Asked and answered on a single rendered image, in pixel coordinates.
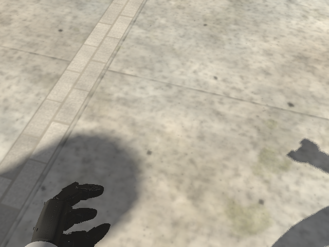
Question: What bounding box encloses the left robot hand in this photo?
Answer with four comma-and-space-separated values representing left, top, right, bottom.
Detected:
31, 182, 110, 247

